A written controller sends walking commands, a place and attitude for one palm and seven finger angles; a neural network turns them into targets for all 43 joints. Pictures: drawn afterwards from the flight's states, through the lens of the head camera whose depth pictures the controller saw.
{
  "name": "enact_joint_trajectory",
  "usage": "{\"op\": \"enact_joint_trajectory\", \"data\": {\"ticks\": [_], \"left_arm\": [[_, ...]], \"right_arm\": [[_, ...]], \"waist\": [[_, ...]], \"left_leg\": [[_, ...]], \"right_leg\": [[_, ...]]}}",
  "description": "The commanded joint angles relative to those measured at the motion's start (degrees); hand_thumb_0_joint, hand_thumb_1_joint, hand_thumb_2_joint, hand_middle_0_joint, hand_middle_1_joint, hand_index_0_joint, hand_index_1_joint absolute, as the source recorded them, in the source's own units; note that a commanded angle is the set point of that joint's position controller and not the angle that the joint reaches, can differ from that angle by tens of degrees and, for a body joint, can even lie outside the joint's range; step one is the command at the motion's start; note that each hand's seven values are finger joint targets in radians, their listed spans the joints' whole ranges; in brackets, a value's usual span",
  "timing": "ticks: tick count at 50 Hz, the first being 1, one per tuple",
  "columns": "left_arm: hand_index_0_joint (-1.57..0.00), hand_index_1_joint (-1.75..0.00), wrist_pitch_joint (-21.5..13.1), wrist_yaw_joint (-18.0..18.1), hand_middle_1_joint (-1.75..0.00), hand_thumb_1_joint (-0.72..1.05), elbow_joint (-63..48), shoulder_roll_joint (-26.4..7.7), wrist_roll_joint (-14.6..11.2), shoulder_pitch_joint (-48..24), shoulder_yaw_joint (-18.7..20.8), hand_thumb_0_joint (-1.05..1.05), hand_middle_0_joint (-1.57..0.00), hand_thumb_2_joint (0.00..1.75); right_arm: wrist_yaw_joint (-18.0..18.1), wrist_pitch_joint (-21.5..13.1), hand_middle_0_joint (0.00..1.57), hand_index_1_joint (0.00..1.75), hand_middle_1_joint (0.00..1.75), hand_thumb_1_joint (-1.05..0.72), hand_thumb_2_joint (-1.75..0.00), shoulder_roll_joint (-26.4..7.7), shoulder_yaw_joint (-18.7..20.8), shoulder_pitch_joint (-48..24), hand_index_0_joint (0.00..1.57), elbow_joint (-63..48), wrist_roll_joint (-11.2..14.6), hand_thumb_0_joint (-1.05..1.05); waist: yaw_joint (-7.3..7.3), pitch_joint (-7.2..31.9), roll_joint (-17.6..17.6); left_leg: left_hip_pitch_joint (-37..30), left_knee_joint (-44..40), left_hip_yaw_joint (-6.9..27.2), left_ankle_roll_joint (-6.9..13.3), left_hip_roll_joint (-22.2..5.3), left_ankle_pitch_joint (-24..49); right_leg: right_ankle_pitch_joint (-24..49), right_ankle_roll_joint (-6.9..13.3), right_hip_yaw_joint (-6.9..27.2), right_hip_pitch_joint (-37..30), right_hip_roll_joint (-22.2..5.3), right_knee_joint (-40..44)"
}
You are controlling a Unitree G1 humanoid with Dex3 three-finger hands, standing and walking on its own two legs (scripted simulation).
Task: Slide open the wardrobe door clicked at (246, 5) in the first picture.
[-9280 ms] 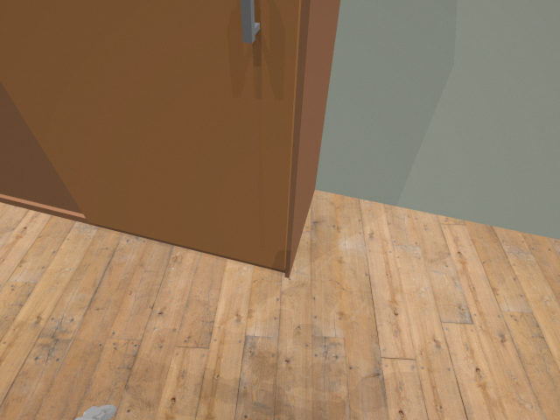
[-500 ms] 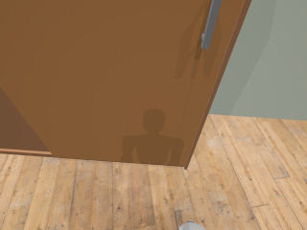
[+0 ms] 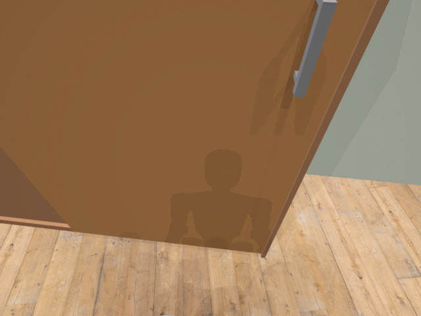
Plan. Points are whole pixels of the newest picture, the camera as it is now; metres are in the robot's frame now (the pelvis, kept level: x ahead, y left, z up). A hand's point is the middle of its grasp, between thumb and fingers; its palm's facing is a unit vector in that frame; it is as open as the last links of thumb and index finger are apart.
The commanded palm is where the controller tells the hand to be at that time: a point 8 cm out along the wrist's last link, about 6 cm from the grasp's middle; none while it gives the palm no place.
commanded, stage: come to a stop and stand still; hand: right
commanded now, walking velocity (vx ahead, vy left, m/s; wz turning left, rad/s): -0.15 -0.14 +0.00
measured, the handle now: (309, 47) +0.49 -0.13 +0.28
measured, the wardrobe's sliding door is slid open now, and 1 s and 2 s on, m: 0.00 0.00 0.00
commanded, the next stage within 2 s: look again from close up in 1.26 s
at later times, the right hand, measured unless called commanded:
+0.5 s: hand out of the picture -0.01 -0.20 -0.18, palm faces +0.08 +0.98 -0.21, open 7.4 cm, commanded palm none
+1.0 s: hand out of the picture -0.08 -0.16 -0.17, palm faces +0.04 +0.99 -0.16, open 7.4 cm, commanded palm none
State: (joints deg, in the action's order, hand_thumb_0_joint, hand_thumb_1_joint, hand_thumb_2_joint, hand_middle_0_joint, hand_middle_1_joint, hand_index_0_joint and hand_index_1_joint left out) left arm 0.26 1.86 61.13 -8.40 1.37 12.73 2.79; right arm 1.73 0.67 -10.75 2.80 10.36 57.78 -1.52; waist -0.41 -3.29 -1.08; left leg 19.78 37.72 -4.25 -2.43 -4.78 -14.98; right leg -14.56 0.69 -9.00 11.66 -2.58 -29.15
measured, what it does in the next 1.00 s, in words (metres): steps on the spot: left foot, then right foot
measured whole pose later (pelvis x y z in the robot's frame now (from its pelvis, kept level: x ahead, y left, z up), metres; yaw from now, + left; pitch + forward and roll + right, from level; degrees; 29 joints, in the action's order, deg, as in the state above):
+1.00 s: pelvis -0.07 -0.01 +0.01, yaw +0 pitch -2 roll -1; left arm 0.0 1.8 65.7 -6.7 0.6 18.3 0.6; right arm 1.9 0.1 -6.4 0.1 17.1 65.8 -0.9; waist 0.3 -1.4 -0.4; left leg 13.1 24.7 -1.9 -0.1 -1.5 -9.8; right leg -12.9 0.1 -3.2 9.1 -0.5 -23.8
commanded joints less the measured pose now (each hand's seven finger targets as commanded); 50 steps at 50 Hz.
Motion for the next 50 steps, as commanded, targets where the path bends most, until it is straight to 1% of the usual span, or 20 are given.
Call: {"op": "enact_joint_trajectory", "data": {"ticks": [1,2,3,5,6,8,14,17,18,19,20,21,22,24,27,28,31,33,39,50], "left_arm": [[-0.20,-0.30,0.1,-0.4,-0.30,0.90,-3.7,-5.3,-0.6,2.4,1.8,0.00,-0.20,0.90],[-0.20,-0.30,0.7,-0.8,-0.30,0.90,-4.0,-2.9,-0.9,4.4,1.5,0.00,-0.20,0.90],[-0.20,-0.30,2.1,-0.4,-0.30,0.90,-4.6,-3.5,-0.8,3.1,1.6,0.00,-0.20,0.90],[-0.20,-0.30,2.6,-0.5,-0.30,0.90,-3.9,-4.7,-0.6,3.4,2.0,0.00,-0.20,0.90],[-0.20,-0.30,2.6,-0.6,-0.30,0.90,-3.6,-5.0,-0.6,4.1,2.0,0.00,-0.20,0.90],[-0.20,-0.30,2.7,-0.9,-0.30,0.90,-3.8,-5.1,-0.4,4.1,1.9,0.00,-0.20,0.90],[-0.20,-0.30,1.6,-1.4,-0.30,0.90,-4.7,-3.9,-0.6,3.2,1.0,0.00,-0.20,0.90],[-0.20,-0.30,1.0,-1.1,-0.30,0.90,-2.6,-3.1,-0.7,9.6,0.4,0.00,-0.20,0.90],[-0.20,-0.30,0.6,-1.0,-0.30,0.90,-1.5,-3.3,-0.8,11.7,0.2,0.00,-0.20,0.90],[-0.20,-0.30,0.2,-0.9,-0.30,0.90,-1.8,-5.3,-0.5,11.8,0.3,0.00,-0.20,0.90],[-0.20,-0.30,0.0,-0.7,-0.30,0.90,-3.2,-8.3,0.0,9.1,0.7,0.00,-0.20,0.90],[-0.20,-0.30,-0.1,-0.5,-0.30,0.90,-4.8,-9.7,-0.1,4.1,0.8,0.00,-0.20,0.90],[-0.20,-0.30,-0.4,-0.1,-0.30,0.90,-5.0,-8.6,-0.1,1.1,0.4,0.00,-0.20,0.90],[-0.20,-0.30,-0.5,0.3,-0.30,0.90,-4.4,-8.0,-0.2,-1.0,-0.1,0.00,-0.20,0.90],[-0.20,-0.30,-0.9,0.6,-0.30,0.90,-2.4,-7.5,-0.4,1.8,-0.4,0.00,-0.20,0.90],[-0.20,-0.30,-1.1,0.6,-0.30,0.90,-1.8,-7.2,-0.6,2.9,-0.4,0.00,-0.20,0.90],[-0.20,-0.30,-1.4,0.3,-0.30,0.90,-0.1,-4.7,-1.3,6.0,-0.8,0.00,-0.20,0.90],[-0.20,-0.30,-0.9,0.2,-0.30,0.90,0.7,-4.9,-1.1,6.0,-1.0,0.00,-0.20,0.90],[-0.20,-0.30,-0.9,0.0,-0.30,0.90,2.3,-4.4,-0.9,6.4,-1.5,0.00,-0.20,0.90],[-0.20,-0.30,-1.3,0.1,-0.30,0.90,3.2,-3.0,-0.8,8.9,-1.5,0.00,-0.20,0.90]], "right_arm": [[0.4,-0.6,0.20,0.30,0.30,-0.90,-0.90,-7.4,1.2,9.0,0.20,-1.0,-0.4,0.00],[0.2,-0.8,0.20,0.30,0.30,-0.90,-0.90,-10.2,1.5,7.5,0.20,-1.6,-0.3,0.00],[0.2,-1.0,0.20,0.30,0.30,-0.90,-0.90,-11.5,1.9,8.1,0.20,-2.2,0.0,0.00],[0.7,-0.7,0.20,0.30,0.30,-0.90,-0.90,-9.7,1.8,2.8,0.20,-3.3,-0.1,0.00],[1.0,-0.6,0.20,0.30,0.30,-0.90,-0.90,-9.3,2.0,1.7,0.20,-3.8,0.0,0.00],[1.2,-0.7,0.20,0.30,0.30,-0.90,-0.90,-9.2,2.2,1.3,0.20,-4.2,-0.1,0.00],[0.8,-0.2,0.20,0.30,0.30,-0.90,-0.90,-9.8,2.7,3.5,0.20,-3.3,-0.6,0.00],[0.6,0.3,0.20,0.30,0.30,-0.90,-0.90,-9.5,2.5,1.6,0.20,-2.9,-0.1,0.00],[0.6,0.6,0.20,0.30,0.30,-0.90,-0.90,-8.4,2.2,0.8,0.20,-2.9,0.3,0.00],[0.4,0.9,0.20,0.30,0.30,-0.90,-0.90,-6.0,1.5,0.7,0.20,-3.3,0.7,0.00],[0.1,1.1,0.20,0.30,0.30,-0.90,-0.90,-3.4,0.9,1.2,0.20,-3.9,1.1,0.00],[-0.1,1.4,0.20,0.30,0.30,-0.90,-0.90,-3.1,0.8,1.1,0.20,-3.6,0.5,0.00],[-0.1,1.7,0.20,0.30,0.30,-0.90,-0.90,-3.6,0.8,0.2,0.20,-2.5,0.0,0.00],[-0.6,1.5,0.20,0.30,0.30,-0.90,-0.90,-2.4,0.3,3.6,0.20,-0.1,0.0,0.00],[-0.6,0.3,0.20,0.30,0.30,-0.90,-0.90,-1.5,-0.7,5.5,0.20,1.6,0.4,0.00],[-0.4,-0.3,0.20,0.30,0.30,-0.90,-0.90,-1.7,-1.0,7.4,0.20,2.6,0.5,0.00],[0.2,-1.4,0.20,0.30,0.30,-0.90,-0.90,-4.2,-1.4,7.8,0.20,4.7,0.9,0.00],[0.2,-1.6,0.20,0.30,0.30,-0.90,-0.90,-3.7,-1.7,6.7,0.20,5.3,1.0,0.00],[0.3,-1.0,0.20,0.30,0.30,-0.90,-0.90,-2.4,-1.8,7.9,0.20,6.3,0.8,0.00],[0.5,-1.2,0.20,0.30,0.30,-0.90,-0.90,-1.1,-1.7,10.2,0.20,6.4,0.8,0.00]], "waist": [[2.01,2.2,-2.6],[0.74,3.4,-9.4],[2.76,6.2,-14.3],[1.13,4.8,-9.9],[1.06,5.9,-6.8],[1.14,6.3,-7.9],[3.28,5.8,-10.0],[0.47,6.9,-9.3],[-0.63,6.2,-6.6],[-0.55,4.5,1.4],[0.40,1.1,11.6],[1.23,-1.5,15.9],[1.41,-4.0,14.5],[2.85,-4.4,11.1],[2.43,-2.0,8.3],[2.55,0.4,6.3],[0.27,3.6,0.5],[-0.18,2.3,-4.7],[0.43,-2.3,-1.2],[1.01,-3.0,0.9]], "left_leg": [[-10.1,-12.0,9.2,3.2,-7.4,26.3],[-9.9,-14.9,14.4,8.2,-15.8,35.6],[-6.0,-18.9,19.1,12.8,-19.3,33.1],[-6.1,-18.8,16.9,14.7,-16.7,26.7],[-8.2,-17.5,14.8,14.3,-16.0,28.6],[-8.2,-17.6,12.5,12.8,-14.9,25.4],[-8.3,-21.2,13.9,12.0,-12.9,7.5],[-3.9,-19.6,11.9,9.0,-9.7,-0.2],[0.2,-17.6,10.5,7.0,-7.9,-4.8],[4.1,-13.0,7.3,4.5,-4.0,-8.7],[4.5,-7.4,2.8,1.7,0.7,-7.7],[0.7,-1.6,0.7,0.8,1.8,-6.7],[-2.5,2.8,2.4,0.9,1.5,-6.3],[-1.9,5.4,3.2,1.1,1.8,-4.5],[-3.5,-6.2,2.7,0.7,1.5,-1.8],[-5.8,-13.2,3.3,0.6,1.3,4.6],[-10.3,-15.3,8.3,3.1,-3.7,18.3],[-6.3,-17.1,9.0,3.6,-3.1,10.4],[-3.9,-19.9,8.6,2.6,-1.5,-1.8],[-5.0,-19.1,7.9,2.7,-1.0,-0.5]], "right_leg": [[7.2,0.1,3.7,7.1,-4.5,-5.3],[-10.4,-1.8,1.5,8.9,0.7,-12.0],[-20.9,-1.8,5.4,7.4,1.4,-20.9],[-17.0,-1.7,9.6,10.9,1.5,-31.5],[-15.3,-2.0,9.8,12.2,1.3,-33.3],[-12.9,-2.8,10.0,12.8,1.2,-33.7],[-13.2,-2.5,6.9,7.9,1.6,-15.1],[-5.3,-1.7,4.8,-2.0,2.6,0.2],[-1.8,-1.4,5.5,-6.6,1.9,6.2],[-4.6,0.1,12.0,-6.2,-2.7,11.4],[-10.2,3.2,21.3,1.3,-10.6,17.4],[-15.2,6.1,25.2,9.9,-14.6,21.5],[-14.3,6.7,23.5,14.4,-13.7,22.8],[-5.1,6.1,17.7,11.2,-10.3,19.2],[11.0,5.6,14.3,2.3,-8.5,12.3],[16.0,4.4,13.4,-1.0,-6.8,8.7],[11.5,0.6,10.7,-2.0,-3.2,6.7],[5.9,-0.2,10.2,-3.8,-2.9,7.5],[-2.1,0.3,11.0,-0.3,-3.0,11.5],[-4.4,0.4,11.6,2.8,-3.2,12.5]]}}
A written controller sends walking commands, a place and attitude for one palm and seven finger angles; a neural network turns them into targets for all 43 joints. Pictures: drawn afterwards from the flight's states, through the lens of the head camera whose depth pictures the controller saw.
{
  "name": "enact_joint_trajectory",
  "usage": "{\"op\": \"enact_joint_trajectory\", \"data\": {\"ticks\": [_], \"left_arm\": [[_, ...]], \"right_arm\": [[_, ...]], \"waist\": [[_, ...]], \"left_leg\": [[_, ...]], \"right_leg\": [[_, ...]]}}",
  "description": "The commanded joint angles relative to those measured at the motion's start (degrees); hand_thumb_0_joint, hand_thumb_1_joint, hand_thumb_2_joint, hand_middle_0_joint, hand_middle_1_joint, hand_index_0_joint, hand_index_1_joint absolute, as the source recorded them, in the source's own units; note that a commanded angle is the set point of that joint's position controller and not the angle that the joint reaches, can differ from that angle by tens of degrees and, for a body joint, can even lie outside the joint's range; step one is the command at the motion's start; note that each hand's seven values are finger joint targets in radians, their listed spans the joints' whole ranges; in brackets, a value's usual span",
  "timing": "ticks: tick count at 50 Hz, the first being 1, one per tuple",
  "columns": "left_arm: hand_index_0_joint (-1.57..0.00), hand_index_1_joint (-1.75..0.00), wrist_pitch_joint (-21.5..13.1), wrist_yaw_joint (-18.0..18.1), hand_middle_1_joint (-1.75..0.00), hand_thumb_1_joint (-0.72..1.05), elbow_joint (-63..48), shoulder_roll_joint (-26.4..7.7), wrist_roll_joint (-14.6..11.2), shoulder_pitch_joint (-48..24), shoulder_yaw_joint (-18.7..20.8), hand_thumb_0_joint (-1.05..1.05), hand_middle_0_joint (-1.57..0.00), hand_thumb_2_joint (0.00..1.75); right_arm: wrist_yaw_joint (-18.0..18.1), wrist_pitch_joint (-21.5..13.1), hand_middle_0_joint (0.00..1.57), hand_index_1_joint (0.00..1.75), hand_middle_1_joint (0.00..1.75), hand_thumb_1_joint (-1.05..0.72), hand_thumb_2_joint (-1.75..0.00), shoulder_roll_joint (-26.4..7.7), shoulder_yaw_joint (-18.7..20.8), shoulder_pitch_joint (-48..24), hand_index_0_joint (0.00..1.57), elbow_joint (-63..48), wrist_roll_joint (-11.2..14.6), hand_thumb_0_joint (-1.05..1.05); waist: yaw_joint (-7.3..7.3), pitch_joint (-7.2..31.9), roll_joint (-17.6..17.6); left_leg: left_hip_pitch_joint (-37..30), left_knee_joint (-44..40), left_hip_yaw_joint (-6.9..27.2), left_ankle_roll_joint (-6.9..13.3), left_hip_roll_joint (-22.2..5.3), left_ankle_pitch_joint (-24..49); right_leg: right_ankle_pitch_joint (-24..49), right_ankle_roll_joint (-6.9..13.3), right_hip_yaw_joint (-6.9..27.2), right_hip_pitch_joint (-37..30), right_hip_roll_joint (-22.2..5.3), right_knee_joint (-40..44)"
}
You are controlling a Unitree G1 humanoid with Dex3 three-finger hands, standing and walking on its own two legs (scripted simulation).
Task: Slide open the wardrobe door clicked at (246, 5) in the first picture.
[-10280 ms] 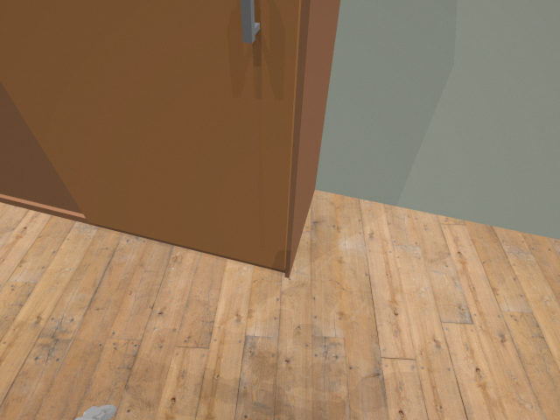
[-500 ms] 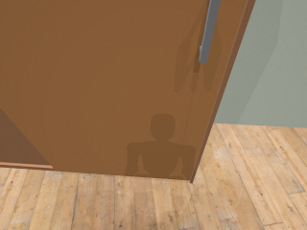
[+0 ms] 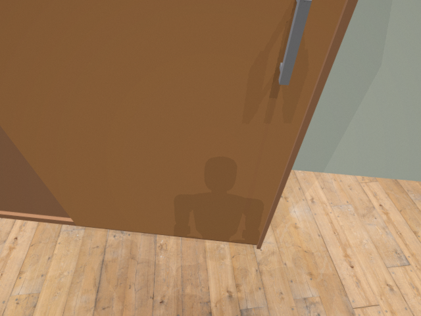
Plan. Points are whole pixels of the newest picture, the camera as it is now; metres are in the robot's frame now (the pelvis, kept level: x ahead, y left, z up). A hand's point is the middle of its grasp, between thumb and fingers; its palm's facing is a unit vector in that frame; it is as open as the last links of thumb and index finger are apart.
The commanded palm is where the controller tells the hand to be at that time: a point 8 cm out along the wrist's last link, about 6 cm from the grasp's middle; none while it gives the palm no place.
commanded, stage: come to a stop and stand still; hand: right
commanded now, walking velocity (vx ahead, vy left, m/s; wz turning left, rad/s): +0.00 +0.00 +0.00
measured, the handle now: (291, 40) +0.56 -0.12 +0.27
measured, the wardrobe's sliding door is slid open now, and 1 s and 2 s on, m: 0.00 0.00 0.00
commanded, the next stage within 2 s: look again from close up in 0.26 s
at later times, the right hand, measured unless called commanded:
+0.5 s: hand out of the picture +0.04 -0.23 -0.16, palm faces +0.03 +0.96 -0.29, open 7.4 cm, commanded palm none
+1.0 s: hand out of the picture +0.02 -0.23 -0.16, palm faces +0.00 +0.95 -0.30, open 7.4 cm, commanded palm none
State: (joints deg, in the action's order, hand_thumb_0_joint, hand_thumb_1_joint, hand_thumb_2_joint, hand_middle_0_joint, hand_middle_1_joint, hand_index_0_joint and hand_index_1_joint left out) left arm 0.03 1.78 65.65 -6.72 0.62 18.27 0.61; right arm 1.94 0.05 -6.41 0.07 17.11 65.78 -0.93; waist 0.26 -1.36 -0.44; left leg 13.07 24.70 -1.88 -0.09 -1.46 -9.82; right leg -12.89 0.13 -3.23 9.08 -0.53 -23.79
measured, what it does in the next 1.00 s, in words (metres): stands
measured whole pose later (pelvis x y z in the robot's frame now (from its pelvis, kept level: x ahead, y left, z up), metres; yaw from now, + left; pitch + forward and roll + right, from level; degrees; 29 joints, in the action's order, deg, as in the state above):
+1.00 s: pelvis -0.01 -0.01 +0.00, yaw -1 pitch -3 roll +0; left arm 0.1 -0.3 61.3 -16.5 0.7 12.3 0.5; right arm 0.9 -0.5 -15.8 -0.6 13.7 60.1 -1.2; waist -0.3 -2.4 0.3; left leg 12.4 23.6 -3.0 -0.7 -2.4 -8.5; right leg -12.0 0.9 -2.0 9.8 0.4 -24.4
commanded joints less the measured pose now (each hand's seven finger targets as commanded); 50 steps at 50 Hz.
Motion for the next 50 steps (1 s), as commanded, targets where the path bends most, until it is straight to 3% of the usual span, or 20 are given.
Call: {"op": "enact_joint_trajectory", "data": {"ticks": [1,2,3,4,7,10,12,16,29,41,50], "left_arm": [[-0.20,-0.30,-1.4,-0.7,-0.30,0.90,-8.6,-12.6,0.6,-0.5,0.7,0.00,-0.20,0.90],[-0.20,-0.30,-2.7,-0.2,-0.30,0.90,-9.7,-11.1,0.8,0.1,1.8,0.00,-0.20,0.90],[-0.20,-0.30,-2.8,0.1,-0.30,0.90,-9.7,-10.0,0.7,1.1,1.8,0.00,-0.20,0.90],[-0.20,-0.30,-2.3,0.2,-0.30,0.90,-9.9,-8.8,0.7,2.0,1.9,0.00,-0.20,0.90],[-0.20,-0.30,-1.0,-0.1,-0.30,0.90,-10.8,-7.9,0.9,4.1,1.8,0.00,-0.20,0.90],[-0.20,-0.30,-1.2,-0.2,-0.30,0.90,-11.6,-9.8,0.6,4.0,2.1,0.00,-0.20,0.90],[-0.20,-0.30,-1.5,-0.4,-0.30,0.90,-12.0,-11.1,0.5,2.9,2.1,0.00,-0.20,0.90],[-0.20,-0.30,-2.0,-0.5,-0.30,0.90,-12.8,-14.1,0.4,0.2,2.5,0.00,-0.20,0.90],[-0.20,-0.30,-1.4,-1.5,-0.30,0.90,-12.8,-19.3,0.6,-5.2,2.8,0.00,-0.20,0.90],[-0.20,-0.30,-1.6,-1.7,-0.30,0.90,-9.5,-19.8,0.1,-6.3,2.0,0.00,-0.20,0.90],[-0.20,-0.30,-1.4,-1.5,-0.30,0.90,-6.9,-19.0,0.0,-6.6,1.6,0.00,-0.20,0.90]], "right_arm": [[0.2,-2.3,0.20,0.30,0.30,-0.90,-0.90,-15.5,0.5,2.3,0.20,-6.7,-1.2,0.00],[0.5,-2.4,0.20,0.30,0.30,-0.90,-0.90,-11.4,1.8,3.3,0.20,-6.8,-0.4,0.00],[0.4,-2.4,0.20,0.30,0.30,-0.90,-0.90,-11.5,1.4,2.9,0.20,-7.7,-0.3,0.00],[0.4,-2.0,0.20,0.30,0.30,-0.90,-0.90,-10.6,1.5,2.9,0.20,-8.5,-0.3,0.00],[0.4,-1.0,0.20,0.30,0.30,-0.90,-0.90,-10.2,1.7,2.6,0.20,-10.3,-0.4,0.00],[0.4,-1.1,0.20,0.30,0.30,-0.90,-0.90,-11.9,2.1,1.7,0.20,-11.9,-0.3,0.00],[0.3,-1.3,0.20,0.30,0.30,-0.90,-0.90,-12.7,2.2,1.7,0.20,-12.5,-0.3,0.00],[0.1,-1.5,0.20,0.30,0.30,-0.90,-0.90,-14.4,2.3,0.5,0.20,-13.1,-0.2,0.00],[-0.7,-1.4,0.20,0.30,0.30,-0.90,-0.90,-19.3,2.5,-3.8,0.20,-13.6,-0.4,0.00],[-0.5,-1.7,0.20,0.30,0.30,-0.90,-0.90,-20.0,1.7,-4.1,0.20,-10.7,-0.2,0.00],[-0.3,-1.8,0.20,0.30,0.30,-0.90,-0.90,-19.1,1.4,-4.2,0.20,-8.8,0.0,0.00]], "waist": [[-1.61,-9.6,-2.4],[-0.13,1.9,0.3],[-1.03,7.5,1.8],[-1.23,7.2,1.4],[-1.80,-1.7,-3.6],[-1.54,-4.6,-0.3],[-0.95,-4.0,1.8],[-0.27,-3.4,2.0],[-0.54,-2.3,0.3],[-0.48,0.3,0.2],[-0.62,0.0,0.0]], "left_leg": [[1.9,-2.2,3.9,1.5,-2.9,1.7],[-1.3,-0.3,5.3,2.0,-5.5,-4.5],[-2.1,-0.1,6.2,2.7,-5.9,-4.5],[-0.6,-1.1,6.8,2.8,-6.0,-7.6],[4.8,-3.0,7.6,3.0,-5.6,-14.9],[6.1,-1.9,6.9,3.2,-4.6,-12.5],[4.0,-0.8,5.8,2.9,-4.0,-8.4],[0.8,-0.2,5.0,2.6,-3.7,-2.9],[0.5,-4.4,6.1,1.7,-4.8,-10.0],[-2.9,-5.1,5.4,1.4,-5.6,-2.7],[-3.4,-6.4,5.6,1.3,-6.0,-1.9]], "right_leg": [[3.8,0.2,5.9,7.3,-2.7,3.6],[-0.7,0.9,6.2,5.9,-4.3,-0.2],[-0.1,1.3,6.4,3.8,-3.7,-2.3],[-2.4,1.4,6.0,4.6,-3.5,-3.1],[-6.8,1.9,5.2,10.2,-2.6,-4.1],[-5.6,2.3,6.5,11.2,-3.6,-1.7],[-4.5,2.5,7.3,11.2,-4.5,-0.2],[-1.9,2.6,8.2,10.9,-5.4,1.6],[-11.4,2.2,9.0,9.8,-5.3,6.2],[-2.9,1.6,8.3,6.2,-5.7,6.1],[-0.3,1.1,7.4,4.4,-5.5,6.2]]}}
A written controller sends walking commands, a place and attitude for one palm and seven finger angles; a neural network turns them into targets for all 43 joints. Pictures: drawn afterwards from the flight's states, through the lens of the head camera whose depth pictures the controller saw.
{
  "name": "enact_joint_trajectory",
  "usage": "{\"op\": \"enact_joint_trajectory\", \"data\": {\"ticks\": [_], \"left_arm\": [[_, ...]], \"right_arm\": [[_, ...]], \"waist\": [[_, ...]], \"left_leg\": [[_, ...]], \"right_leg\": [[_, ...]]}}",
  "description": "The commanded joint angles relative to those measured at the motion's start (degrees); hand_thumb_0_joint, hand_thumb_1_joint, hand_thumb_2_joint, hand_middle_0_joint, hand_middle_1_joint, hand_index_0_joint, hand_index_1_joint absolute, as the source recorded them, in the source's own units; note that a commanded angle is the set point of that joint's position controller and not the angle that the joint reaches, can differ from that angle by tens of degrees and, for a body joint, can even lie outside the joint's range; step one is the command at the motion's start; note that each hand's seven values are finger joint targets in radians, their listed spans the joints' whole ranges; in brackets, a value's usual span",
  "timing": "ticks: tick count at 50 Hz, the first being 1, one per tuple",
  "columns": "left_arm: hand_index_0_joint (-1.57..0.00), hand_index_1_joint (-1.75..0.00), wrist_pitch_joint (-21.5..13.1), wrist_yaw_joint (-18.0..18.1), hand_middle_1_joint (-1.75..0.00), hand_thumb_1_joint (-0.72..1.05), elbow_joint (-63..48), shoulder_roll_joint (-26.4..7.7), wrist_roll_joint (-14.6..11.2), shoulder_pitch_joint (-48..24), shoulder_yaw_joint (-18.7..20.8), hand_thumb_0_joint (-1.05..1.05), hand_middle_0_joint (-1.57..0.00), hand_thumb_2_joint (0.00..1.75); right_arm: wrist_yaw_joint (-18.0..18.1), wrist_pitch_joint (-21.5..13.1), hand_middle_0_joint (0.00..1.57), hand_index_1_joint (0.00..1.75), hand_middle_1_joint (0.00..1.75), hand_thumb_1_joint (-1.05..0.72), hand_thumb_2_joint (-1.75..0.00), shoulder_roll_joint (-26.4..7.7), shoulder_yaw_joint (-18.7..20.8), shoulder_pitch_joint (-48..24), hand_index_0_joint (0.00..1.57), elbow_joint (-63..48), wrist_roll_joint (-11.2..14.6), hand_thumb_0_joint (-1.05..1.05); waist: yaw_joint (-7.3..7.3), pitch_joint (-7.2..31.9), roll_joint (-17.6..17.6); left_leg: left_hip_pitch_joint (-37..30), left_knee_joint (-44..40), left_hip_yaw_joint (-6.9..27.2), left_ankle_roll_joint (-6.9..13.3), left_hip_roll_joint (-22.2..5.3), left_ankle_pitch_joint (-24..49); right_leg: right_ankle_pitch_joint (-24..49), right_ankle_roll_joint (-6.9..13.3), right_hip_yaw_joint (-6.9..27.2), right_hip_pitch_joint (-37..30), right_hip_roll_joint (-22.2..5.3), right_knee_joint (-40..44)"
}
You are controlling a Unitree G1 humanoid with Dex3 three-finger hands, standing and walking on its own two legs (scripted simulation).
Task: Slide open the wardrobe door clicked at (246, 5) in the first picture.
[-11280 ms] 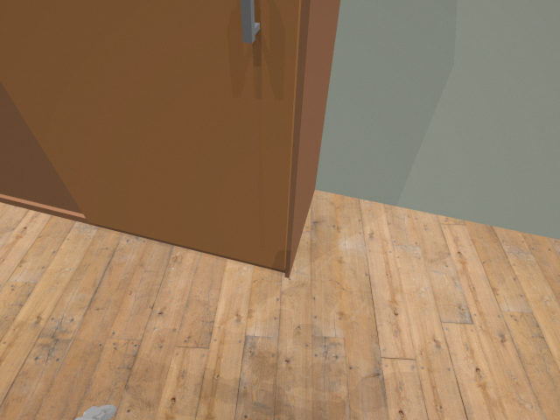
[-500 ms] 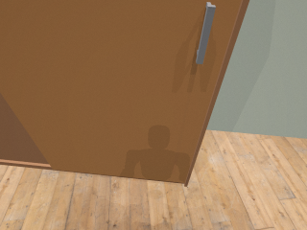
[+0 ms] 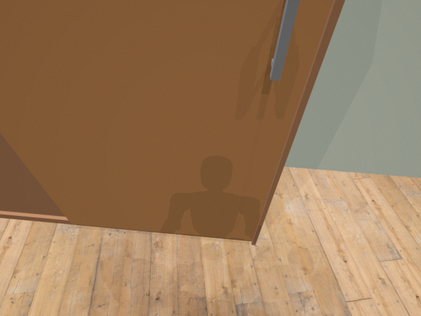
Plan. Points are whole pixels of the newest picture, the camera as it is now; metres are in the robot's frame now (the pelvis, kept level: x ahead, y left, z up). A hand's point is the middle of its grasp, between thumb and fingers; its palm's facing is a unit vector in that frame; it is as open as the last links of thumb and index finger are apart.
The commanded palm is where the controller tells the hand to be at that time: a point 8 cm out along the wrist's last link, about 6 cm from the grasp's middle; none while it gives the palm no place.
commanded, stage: look again from close up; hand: right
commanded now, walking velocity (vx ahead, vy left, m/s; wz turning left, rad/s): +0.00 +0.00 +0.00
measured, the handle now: (282, 36) +0.58 -0.10 +0.27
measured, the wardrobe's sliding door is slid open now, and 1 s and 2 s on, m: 0.00 0.00 0.00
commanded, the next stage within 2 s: none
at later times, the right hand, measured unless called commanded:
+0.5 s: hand out of the picture +0.06 -0.21 -0.16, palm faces -0.02 +0.96 -0.28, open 7.4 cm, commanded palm none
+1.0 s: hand out of the picture +0.05 -0.21 -0.17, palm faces -0.02 +0.96 -0.27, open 7.4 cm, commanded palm none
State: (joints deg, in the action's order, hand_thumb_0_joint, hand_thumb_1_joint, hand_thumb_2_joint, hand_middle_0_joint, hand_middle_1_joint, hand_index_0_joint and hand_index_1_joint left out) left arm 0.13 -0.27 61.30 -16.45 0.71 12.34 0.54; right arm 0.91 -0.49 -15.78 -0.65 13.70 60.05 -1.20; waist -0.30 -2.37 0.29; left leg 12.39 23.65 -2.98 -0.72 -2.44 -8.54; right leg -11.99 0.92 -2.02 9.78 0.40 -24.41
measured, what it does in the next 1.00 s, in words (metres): stands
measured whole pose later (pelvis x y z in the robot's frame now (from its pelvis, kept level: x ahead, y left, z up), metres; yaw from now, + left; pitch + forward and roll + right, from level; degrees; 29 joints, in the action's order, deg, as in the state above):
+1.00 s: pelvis +0.02 +0.00 +0.00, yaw +0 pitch -3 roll +0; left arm 0.0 0.2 64.1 -14.6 0.5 11.7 0.1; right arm 1.2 -0.6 -14.1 -0.6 13.2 62.4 -1.1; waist -0.1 -2.5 0.1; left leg 9.5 20.7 -3.2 -0.6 -2.1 -8.5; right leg -11.7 0.6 -1.8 6.8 0.2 -21.1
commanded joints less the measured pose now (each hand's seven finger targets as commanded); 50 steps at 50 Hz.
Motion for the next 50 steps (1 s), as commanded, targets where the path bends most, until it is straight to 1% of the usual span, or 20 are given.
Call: {"op": "enact_joint_trajectory", "data": {"ticks": [1,3,5,6,8,11,14,15,18,19,21,25,27,29,34,36,39,42,47,50], "left_arm": [[-0.20,-0.30,-1.5,0.5,-0.30,0.90,-2.5,-9.0,-0.2,-0.6,1.7,0.00,-0.20,0.90],[-0.20,-0.30,-1.5,0.6,-0.30,0.90,-2.2,-8.9,-0.1,-0.8,1.6,0.00,-0.20,0.90],[-0.20,-0.30,-1.5,0.6,-0.30,0.90,-1.9,-8.5,-0.2,-0.9,1.6,0.00,-0.20,0.90],[-0.20,-0.30,-1.4,0.6,-0.30,0.90,-1.8,-8.4,-0.2,-0.7,1.6,0.00,-0.20,0.90],[-0.20,-0.30,-1.4,0.6,-0.30,0.90,-1.6,-8.3,-0.1,-0.8,1.5,0.00,-0.20,0.90],[-0.20,-0.30,-1.4,0.6,-0.30,0.90,-1.3,-8.0,-0.2,-0.7,1.6,0.00,-0.20,0.90],[-0.20,-0.30,-1.4,0.7,-0.30,0.90,-1.1,-7.8,-0.2,-1.0,1.5,0.00,-0.20,0.90],[-0.20,-0.30,-1.4,0.6,-0.30,0.90,-1.1,-7.7,-0.2,-0.9,1.5,0.00,-0.20,0.90],[-0.20,-0.30,-1.5,0.7,-0.30,0.90,-1.0,-7.8,-0.2,-0.9,1.5,0.00,-0.20,0.90],[-0.20,-0.30,-1.4,0.8,-0.30,0.90,-0.8,-7.6,-0.2,-1.0,1.5,0.00,-0.20,0.90],[-0.20,-0.30,-1.4,0.8,-0.30,0.90,-0.8,-7.5,-0.2,-0.8,1.5,0.00,-0.20,0.90],[-0.20,-0.30,-1.4,0.8,-0.30,0.90,-0.5,-7.6,-0.2,-1.0,1.3,0.00,-0.20,0.90],[-0.20,-0.30,-1.5,0.8,-0.30,0.90,-0.5,-7.7,-0.3,-0.7,1.3,0.00,-0.20,0.90],[-0.20,-0.30,-1.4,0.8,-0.30,0.90,-0.3,-7.6,-0.2,-0.9,1.3,0.00,-0.20,0.90],[-0.20,-0.30,-1.4,0.8,-0.30,0.90,-0.2,-7.5,-0.2,-0.6,1.3,0.00,-0.20,0.90],[-0.20,-0.30,-1.4,0.8,-0.30,0.90,-0.1,-7.5,-0.3,-0.3,1.2,0.00,-0.20,0.90],[-0.20,-0.30,-1.5,0.9,-0.30,0.90,-0.1,-7.5,-0.3,-0.6,1.2,0.00,-0.20,0.90],[-0.20,-0.30,-1.4,0.9,-0.30,0.90,0.1,-7.4,-0.3,-0.3,1.1,0.00,-0.20,0.90],[-0.20,-0.30,-1.4,0.9,-0.30,0.90,0.3,-7.1,-0.3,-0.2,1.1,0.00,-0.20,0.90],[-0.20,-0.30,-1.2,0.9,-0.30,0.90,0.3,-7.0,-0.2,-0.1,1.1,0.00,-0.20,0.90]], "right_arm": [[0.8,-1.2,0.20,0.30,0.30,-0.90,-0.90,-9.7,2.1,-0.8,0.20,-3.1,0.2,0.00],[0.8,-1.2,0.20,0.30,0.30,-0.90,-0.90,-9.3,2.1,-1.0,0.20,-2.8,0.2,0.00],[0.8,-1.1,0.20,0.30,0.30,-0.90,-0.90,-9.1,2.1,-1.1,0.20,-2.5,0.2,0.00],[0.8,-1.2,0.20,0.30,0.30,-0.90,-0.90,-9.0,2.0,-0.7,0.20,-2.5,0.2,0.00],[0.8,-1.2,0.20,0.30,0.30,-0.90,-0.90,-8.8,2.1,-1.1,0.20,-2.5,0.2,0.00],[0.9,-1.3,0.20,0.30,0.30,-0.90,-0.90,-8.7,2.1,-1.0,0.20,-2.5,0.2,0.00],[0.9,-1.2,0.20,0.30,0.30,-0.90,-0.90,-8.5,2.1,-1.3,0.20,-2.3,0.2,0.00],[0.9,-1.2,0.20,0.30,0.30,-0.90,-0.90,-8.4,2.1,-1.2,0.20,-2.3,0.2,0.00],[0.9,-1.3,0.20,0.30,0.30,-0.90,-0.90,-8.3,2.1,-1.1,0.20,-2.2,0.3,0.00],[0.9,-1.3,0.20,0.30,0.30,-0.90,-0.90,-8.2,2.1,-1.5,0.20,-2.1,0.3,0.00],[0.9,-1.2,0.20,0.30,0.30,-0.90,-0.90,-8.1,2.1,-1.2,0.20,-2.0,0.2,0.00],[0.9,-1.2,0.20,0.30,0.30,-0.90,-0.90,-8.0,2.1,-1.2,0.20,-1.7,0.3,0.00],[0.9,-1.2,0.20,0.30,0.30,-0.90,-0.90,-8.1,2.1,-1.1,0.20,-1.7,0.2,0.00],[0.9,-1.1,0.20,0.30,0.30,-0.90,-0.90,-7.9,2.0,-1.1,0.20,-1.4,0.3,0.00],[0.9,-1.1,0.20,0.30,0.30,-0.90,-0.90,-7.8,2.0,-0.8,0.20,-1.2,0.3,0.00],[0.9,-1.2,0.20,0.30,0.30,-0.90,-0.90,-7.8,2.0,-0.7,0.20,-1.2,0.2,0.00],[0.8,-1.1,0.20,0.30,0.30,-0.90,-0.90,-7.6,1.9,-0.6,0.20,-0.9,0.3,0.00],[0.9,-1.2,0.20,0.30,0.30,-0.90,-0.90,-7.6,1.9,-0.5,0.20,-0.7,0.3,0.00],[0.9,-1.0,0.20,0.30,0.30,-0.90,-0.90,-7.4,1.8,-0.3,0.20,-0.6,0.2,0.00],[0.8,-1.0,0.20,0.30,0.30,-0.90,-0.90,-7.4,1.9,-0.3,0.20,-0.4,0.2,0.00]], "waist": [[0.00,1.0,-0.4],[0.04,0.6,-0.2],[0.12,0.1,-0.8],[0.13,0.8,-0.9],[0.07,0.7,-0.3],[0.01,1.5,-1.2],[0.07,0.5,-0.8],[0.01,0.9,-1.1],[0.02,1.8,-0.7],[0.06,0.6,-0.4],[0.17,1.0,-0.6],[0.17,0.3,-0.5],[0.17,0.8,-0.5],[0.22,-0.2,-0.5],[0.13,0.1,-0.7],[0.12,1.2,-0.7],[0.24,0.0,-0.3],[0.16,0.3,-0.9],[0.22,-0.5,0.1],[0.20,-1.2,-1.0]], "left_leg": [[-3.0,-5.2,6.5,1.9,-4.9,-2.3],[-3.2,-5.2,6.2,1.8,-5.0,-2.0],[-3.2,-5.6,6.4,1.8,-5.0,-2.7],[-3.3,-5.6,6.3,1.8,-5.0,-1.8],[-3.5,-5.6,6.3,1.8,-5.0,-1.6],[-3.8,-5.7,6.3,1.8,-5.0,-0.9],[-3.6,-6.1,6.3,1.7,-5.2,-1.5],[-3.7,-6.2,6.4,1.8,-5.1,-1.7],[-4.4,-5.6,6.0,1.8,-5.1,1.2],[-4.3,-5.9,5.9,1.7,-5.0,0.4],[-4.7,-5.9,5.9,1.7,-4.9,0.6],[-4.5,-6.5,6.0,1.6,-5.1,-0.4],[-5.0,-6.4,5.8,1.6,-5.1,0.6],[-4.4,-6.6,5.9,1.5,-5.0,-0.7],[-4.4,-6.9,6.0,1.5,-5.1,-1.1],[-5.0,-6.7,5.8,1.5,-5.0,0.1],[-4.5,-6.7,5.7,1.5,-5.1,0.2],[-4.8,-6.9,5.8,1.5,-5.1,0.4],[-4.4,-7.0,5.8,1.4,-5.0,-0.7],[-3.7,-7.5,6.3,1.4,-4.9,-3.1]], "right_leg": [[-0.4,0.3,6.2,3.6,-6.6,6.7],[-0.5,0.2,6.1,3.8,-6.6,7.1],[-1.1,0.2,6.1,4.0,-6.5,7.4],[0.2,0.2,6.0,3.2,-6.5,6.9],[0.3,0.1,5.9,3.3,-6.5,7.1],[1.3,0.0,5.8,2.3,-6.5,6.7],[0.7,-0.1,5.6,2.8,-6.5,7.0],[0.6,-0.1,5.7,2.5,-6.5,7.1],[3.1,-0.1,5.7,1.5,-6.7,6.9],[2.1,-0.2,5.8,2.3,-6.8,7.5],[2.3,-0.1,5.9,2.1,-6.8,7.5],[1.4,-0.2,5.9,2.3,-6.7,8.1],[2.4,-0.2,5.9,1.8,-6.8,7.9],[1.0,-0.3,6.0,2.3,-6.8,8.5],[0.7,-0.2,6.1,1.8,-6.8,8.6],[2.0,-0.2,6.0,1.2,-6.9,8.3],[1.8,-0.2,6.0,1.6,-6.9,8.7],[2.3,-0.2,6.0,1.2,-6.9,8.5],[0.7,-0.3,5.9,1.9,-6.9,9.0],[-1.2,-0.3,5.7,2.3,-6.6,9.1]]}}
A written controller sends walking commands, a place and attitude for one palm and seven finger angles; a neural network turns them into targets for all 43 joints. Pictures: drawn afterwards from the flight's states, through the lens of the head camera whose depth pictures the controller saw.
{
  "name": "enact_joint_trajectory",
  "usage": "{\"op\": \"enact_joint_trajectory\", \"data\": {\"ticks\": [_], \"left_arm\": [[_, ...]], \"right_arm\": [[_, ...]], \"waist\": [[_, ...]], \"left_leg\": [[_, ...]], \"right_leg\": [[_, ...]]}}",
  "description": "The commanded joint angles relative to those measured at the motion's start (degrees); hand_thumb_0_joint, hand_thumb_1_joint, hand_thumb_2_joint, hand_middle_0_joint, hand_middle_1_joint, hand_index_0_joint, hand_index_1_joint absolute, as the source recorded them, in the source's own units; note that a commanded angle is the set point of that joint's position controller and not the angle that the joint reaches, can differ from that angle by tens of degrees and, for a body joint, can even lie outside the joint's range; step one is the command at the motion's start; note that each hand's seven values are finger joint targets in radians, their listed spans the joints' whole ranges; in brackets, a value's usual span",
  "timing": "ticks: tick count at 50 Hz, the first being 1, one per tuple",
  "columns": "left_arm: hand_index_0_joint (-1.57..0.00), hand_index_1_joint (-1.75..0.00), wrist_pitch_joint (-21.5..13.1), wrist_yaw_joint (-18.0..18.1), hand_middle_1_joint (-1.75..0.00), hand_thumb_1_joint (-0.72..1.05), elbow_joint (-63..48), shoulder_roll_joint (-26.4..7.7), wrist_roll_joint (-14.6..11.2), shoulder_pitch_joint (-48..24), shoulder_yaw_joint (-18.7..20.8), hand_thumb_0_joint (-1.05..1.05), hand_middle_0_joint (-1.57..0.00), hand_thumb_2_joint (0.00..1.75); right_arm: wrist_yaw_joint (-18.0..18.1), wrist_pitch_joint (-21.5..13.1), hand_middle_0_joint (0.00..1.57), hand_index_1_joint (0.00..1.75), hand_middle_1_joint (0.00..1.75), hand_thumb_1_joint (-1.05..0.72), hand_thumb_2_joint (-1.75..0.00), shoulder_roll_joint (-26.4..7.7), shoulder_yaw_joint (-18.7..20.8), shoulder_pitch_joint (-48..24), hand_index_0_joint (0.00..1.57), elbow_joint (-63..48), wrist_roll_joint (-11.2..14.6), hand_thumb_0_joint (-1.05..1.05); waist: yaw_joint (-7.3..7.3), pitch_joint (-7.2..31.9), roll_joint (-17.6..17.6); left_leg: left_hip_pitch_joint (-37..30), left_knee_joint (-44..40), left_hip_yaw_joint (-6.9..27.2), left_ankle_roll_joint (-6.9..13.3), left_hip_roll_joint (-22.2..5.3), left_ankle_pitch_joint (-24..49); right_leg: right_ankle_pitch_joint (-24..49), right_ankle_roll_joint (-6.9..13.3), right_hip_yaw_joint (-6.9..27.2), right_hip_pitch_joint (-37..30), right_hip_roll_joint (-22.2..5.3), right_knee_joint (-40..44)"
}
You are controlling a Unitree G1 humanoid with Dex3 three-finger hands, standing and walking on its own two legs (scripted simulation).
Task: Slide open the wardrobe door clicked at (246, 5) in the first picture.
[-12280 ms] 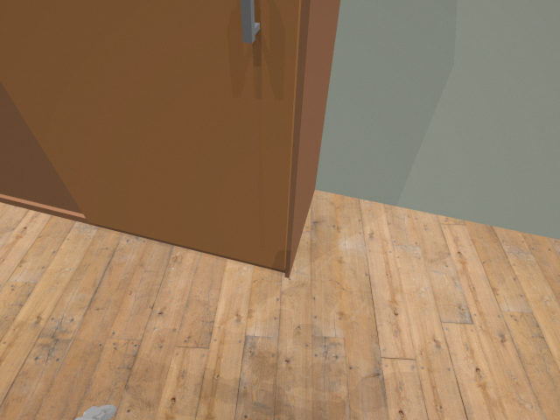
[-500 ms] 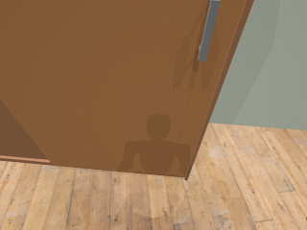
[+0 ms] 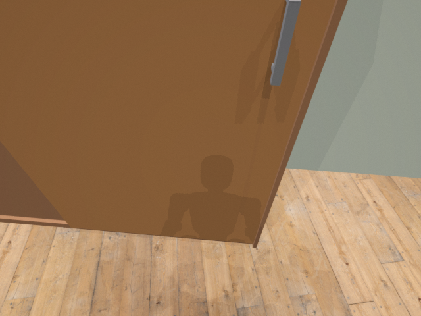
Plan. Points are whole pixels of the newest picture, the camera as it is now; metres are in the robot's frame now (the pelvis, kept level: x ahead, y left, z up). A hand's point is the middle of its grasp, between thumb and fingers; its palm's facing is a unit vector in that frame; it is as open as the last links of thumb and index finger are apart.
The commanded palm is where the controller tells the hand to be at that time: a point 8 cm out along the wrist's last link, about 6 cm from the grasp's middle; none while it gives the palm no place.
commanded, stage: look again from close up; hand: right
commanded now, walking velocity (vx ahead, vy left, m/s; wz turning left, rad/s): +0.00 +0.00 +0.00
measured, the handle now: (282, 41) +0.56 -0.10 +0.27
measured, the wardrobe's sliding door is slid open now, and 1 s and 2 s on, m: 0.00 0.00 0.00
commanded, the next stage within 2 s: shuffle to correct the standing spot in 1.22 s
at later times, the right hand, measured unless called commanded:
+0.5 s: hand out of the picture +0.05 -0.21 -0.17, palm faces -0.02 +0.96 -0.27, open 7.4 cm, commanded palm none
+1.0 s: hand out of the picture +0.07 -0.22 -0.16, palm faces -0.03 +0.96 -0.29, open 7.4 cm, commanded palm none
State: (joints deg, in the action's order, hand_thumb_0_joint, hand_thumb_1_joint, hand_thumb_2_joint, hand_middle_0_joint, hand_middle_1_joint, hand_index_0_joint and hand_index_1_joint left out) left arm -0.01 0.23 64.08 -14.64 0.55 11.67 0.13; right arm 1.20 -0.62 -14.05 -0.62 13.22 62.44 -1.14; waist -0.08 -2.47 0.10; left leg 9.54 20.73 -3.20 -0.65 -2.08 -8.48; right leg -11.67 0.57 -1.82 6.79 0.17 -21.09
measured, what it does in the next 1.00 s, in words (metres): stands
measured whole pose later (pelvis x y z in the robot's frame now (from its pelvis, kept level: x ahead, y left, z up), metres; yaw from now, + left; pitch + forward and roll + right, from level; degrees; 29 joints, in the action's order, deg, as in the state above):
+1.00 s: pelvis +0.02 +0.00 +0.00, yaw +0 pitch -2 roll +0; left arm -0.5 0.4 64.4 -16.2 0.7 10.1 0.0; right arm 0.8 -1.0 -15.8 -0.4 11.0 62.8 -1.1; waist -0.1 -2.2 0.1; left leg 8.2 19.5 -3.0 -0.4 -1.6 -9.4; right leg -12.3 0.2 -2.0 5.0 -0.3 -19.2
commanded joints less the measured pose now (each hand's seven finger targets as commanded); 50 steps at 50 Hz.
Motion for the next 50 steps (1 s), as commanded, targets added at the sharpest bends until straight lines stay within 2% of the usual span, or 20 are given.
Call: {"op": "enact_joint_trajectory", "data": {"ticks": [1,5,10,12,17,22,25,28,36,50], "left_arm": [[-0.20,-0.30,-1.2,0.4,-0.30,0.90,-2.4,-8.7,-0.1,0.9,1.5,0.00,-0.20,0.90],[-0.20,-0.30,-1.3,0.4,-0.30,0.90,-2.4,-8.8,-0.1,0.7,1.5,0.00,-0.20,0.90],[-0.20,-0.30,-1.5,0.6,-0.30,0.90,-2.3,-8.6,-0.1,0.7,1.4,0.00,-0.20,0.90],[-0.20,-0.30,-1.4,0.5,-0.30,0.90,-2.2,-8.6,-0.1,0.6,1.4,0.00,-0.20,0.90],[-0.20,-0.30,-1.5,0.6,-0.30,0.90,-2.0,-8.6,-0.1,0.7,1.3,0.00,-0.20,0.90],[-0.20,-0.30,-1.5,0.6,-0.30,0.90,-2.0,-9.0,-0.1,0.3,1.4,0.00,-0.20,0.90],[-0.20,-0.30,-1.4,0.6,-0.30,0.90,-2.0,-9.1,-0.1,0.1,1.4,0.00,-0.20,0.90],[-0.20,-0.30,-1.6,0.6,-0.30,0.90,-2.0,-9.3,0.0,0.0,1.4,0.00,-0.20,0.90],[-0.20,-0.30,-1.8,0.7,-0.30,0.90,-2.1,-10.0,0.0,-0.7,1.4,0.00,-0.20,0.90],[-0.20,-0.30,-1.8,0.6,-0.30,0.90,-2.3,-11.8,0.0,-2.0,1.5,0.00,-0.20,0.90]], "right_arm": [[0.6,-0.9,0.20,0.30,0.30,-0.90,-0.90,-9.1,1.9,0.5,0.20,-2.9,0.1,0.00],[0.5,-0.9,0.20,0.30,0.30,-0.90,-0.90,-8.9,1.9,0.3,0.20,-2.8,0.2,0.00],[0.5,-1.2,0.20,0.30,0.30,-0.90,-0.90,-8.7,1.9,0.6,0.20,-2.6,0.3,0.00],[0.6,-1.1,0.20,0.30,0.30,-0.90,-0.90,-8.8,1.8,0.2,0.20,-2.7,0.2,0.00],[0.6,-1.1,0.20,0.30,0.30,-0.90,-0.90,-8.6,1.8,0.4,0.20,-2.6,0.2,0.00],[0.5,-1.2,0.20,0.30,0.30,-0.90,-0.90,-9.2,1.9,0.0,0.20,-2.6,0.2,0.00],[0.5,-1.2,0.20,0.30,0.30,-0.90,-0.90,-9.4,1.9,-0.4,0.20,-2.6,0.2,0.00],[0.5,-1.3,0.20,0.30,0.30,-0.90,-0.90,-9.6,2.0,-0.5,0.20,-2.6,0.2,0.00],[0.4,-1.3,0.20,0.30,0.30,-0.90,-0.90,-10.3,2.1,-1.1,0.20,-2.6,0.2,0.00],[0.1,-1.3,0.20,0.30,0.30,-0.90,-0.90,-11.9,2.3,-2.8,0.20,-2.7,0.2,0.00]], "waist": [[0.02,-0.3,-1.0],[0.05,0.2,0.1],[0.02,1.2,-0.7],[0.10,0.1,-0.3],[0.06,0.6,-0.1],[0.12,1.1,-0.6],[0.05,0.0,-1.1],[0.02,1.4,-0.5],[0.18,1.8,0.0],[0.09,1.6,-0.3]], "left_leg": [[-1.3,-4.4,6.3,1.3,-5.3,-2.4],[-1.5,-4.0,6.2,1.3,-5.3,-1.4],[-2.1,-3.6,6.1,1.6,-5.4,1.7],[-1.8,-3.6,6.0,1.4,-5.3,1.3],[-2.1,-3.4,6.1,1.5,-5.3,2.4],[-2.6,-3.5,6.1,1.5,-5.4,3.5],[-1.8,-4.1,6.4,1.5,-5.4,1.4],[-2.7,-3.7,6.3,1.6,-5.4,3.6],[-3.3,-3.6,6.1,1.6,-5.5,5.4],[-3.3,-4.3,6.5,1.6,-5.5,4.9]], "right_leg": [[-0.7,0.1,5.6,4.9,-6.5,5.6],[-0.1,0.2,5.7,4.7,-6.6,5.6],[3.2,0.2,5.5,3.4,-6.8,4.9],[2.7,0.2,5.5,4.1,-6.8,5.2],[3.8,0.2,5.3,3.3,-6.9,5.1],[4.6,0.2,5.2,2.8,-7.0,5.0],[2.8,0.2,5.1,3.2,-6.9,5.3],[4.8,0.2,5.2,2.4,-7.1,5.2],[6.4,0.3,5.3,1.8,-7.4,5.4],[6.0,0.2,5.4,1.3,-7.4,6.2]]}}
